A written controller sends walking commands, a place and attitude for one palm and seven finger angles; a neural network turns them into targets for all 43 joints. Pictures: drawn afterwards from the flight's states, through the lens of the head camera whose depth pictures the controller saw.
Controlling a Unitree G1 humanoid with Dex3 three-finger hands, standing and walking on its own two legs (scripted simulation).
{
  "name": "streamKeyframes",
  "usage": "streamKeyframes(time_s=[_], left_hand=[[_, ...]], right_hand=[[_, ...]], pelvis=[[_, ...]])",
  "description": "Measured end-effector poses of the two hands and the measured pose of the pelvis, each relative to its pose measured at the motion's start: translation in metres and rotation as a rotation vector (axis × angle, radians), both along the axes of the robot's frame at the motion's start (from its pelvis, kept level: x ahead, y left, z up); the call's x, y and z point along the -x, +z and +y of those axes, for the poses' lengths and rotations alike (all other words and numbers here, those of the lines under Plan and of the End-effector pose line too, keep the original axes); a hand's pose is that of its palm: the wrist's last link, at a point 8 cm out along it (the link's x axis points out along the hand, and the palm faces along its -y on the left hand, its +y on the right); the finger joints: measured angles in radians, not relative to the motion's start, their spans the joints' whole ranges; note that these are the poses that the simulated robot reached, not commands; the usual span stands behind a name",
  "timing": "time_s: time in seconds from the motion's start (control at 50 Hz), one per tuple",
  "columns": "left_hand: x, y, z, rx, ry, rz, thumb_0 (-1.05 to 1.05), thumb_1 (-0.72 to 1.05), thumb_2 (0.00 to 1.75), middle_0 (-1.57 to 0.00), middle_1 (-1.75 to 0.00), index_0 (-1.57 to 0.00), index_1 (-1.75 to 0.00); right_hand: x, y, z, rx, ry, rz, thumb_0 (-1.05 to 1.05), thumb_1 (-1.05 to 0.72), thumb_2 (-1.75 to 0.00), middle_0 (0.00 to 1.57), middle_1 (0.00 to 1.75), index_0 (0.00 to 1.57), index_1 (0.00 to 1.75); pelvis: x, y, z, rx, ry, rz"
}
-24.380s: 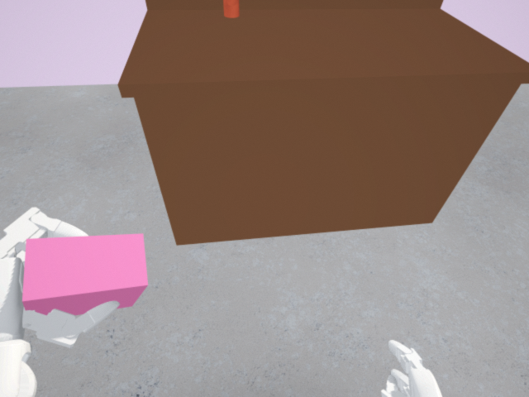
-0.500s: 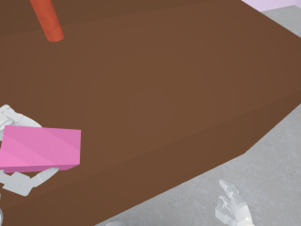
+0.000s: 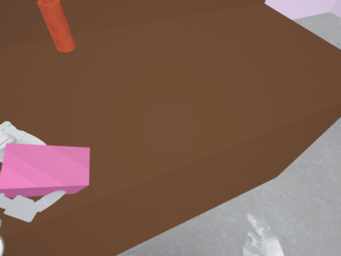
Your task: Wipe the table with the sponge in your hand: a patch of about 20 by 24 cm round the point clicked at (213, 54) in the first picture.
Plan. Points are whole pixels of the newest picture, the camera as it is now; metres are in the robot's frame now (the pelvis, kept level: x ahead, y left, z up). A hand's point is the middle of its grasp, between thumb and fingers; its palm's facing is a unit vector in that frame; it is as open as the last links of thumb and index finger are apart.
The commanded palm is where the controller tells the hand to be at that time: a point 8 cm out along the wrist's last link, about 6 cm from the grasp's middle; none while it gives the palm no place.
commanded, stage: shuffle to correct the standing spot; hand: left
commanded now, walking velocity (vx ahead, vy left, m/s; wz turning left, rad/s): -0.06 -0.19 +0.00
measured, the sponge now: (58, 172) +0.23 +0.21 +0.14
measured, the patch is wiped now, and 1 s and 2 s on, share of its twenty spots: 0.00 0.00 0.00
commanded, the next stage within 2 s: none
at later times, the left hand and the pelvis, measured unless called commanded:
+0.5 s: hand (44, 165) +0.23 +0.22 +0.17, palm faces +0.31 -0.84 -0.45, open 10.3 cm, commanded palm +0.17 +0.27 +0.18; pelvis +0.01 -0.01 +0.00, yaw +0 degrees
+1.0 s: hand (31, 170) +0.22 +0.24 +0.16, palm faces +0.35 -0.83 -0.43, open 10.3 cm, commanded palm +0.16 +0.28 +0.18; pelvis +0.00 +0.00 +0.00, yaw +0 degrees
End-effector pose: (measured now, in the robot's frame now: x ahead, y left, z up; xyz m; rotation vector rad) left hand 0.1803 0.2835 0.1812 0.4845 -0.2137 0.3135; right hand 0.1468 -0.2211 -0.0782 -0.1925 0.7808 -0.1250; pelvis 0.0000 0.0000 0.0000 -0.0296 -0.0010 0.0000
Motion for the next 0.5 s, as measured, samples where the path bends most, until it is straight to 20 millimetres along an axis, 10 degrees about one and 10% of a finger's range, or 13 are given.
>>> streamKeyframes(time_s=[0.5], left_hand=[[-0.012, 0.003, -0.018, -0.026, -0.035, 0.005, -0.02, -0.53, 1.02, -0.71, -1.33, -0.74, -1.33]], right_hand=[[-0.032, 0.004, -0.018, 0.011, 0.001, -0.038, 0.01, -0.91, -0.9, 0.2, 0.3, 0.2, 0.3]], pelvis=[[-0.007, -0.002, -0.011, -0.003, -0.005, 0.007]])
